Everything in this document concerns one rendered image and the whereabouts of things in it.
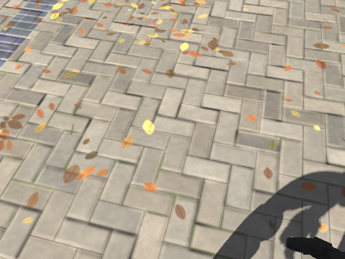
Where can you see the right robot hand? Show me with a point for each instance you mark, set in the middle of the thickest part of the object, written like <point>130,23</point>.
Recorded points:
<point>315,247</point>

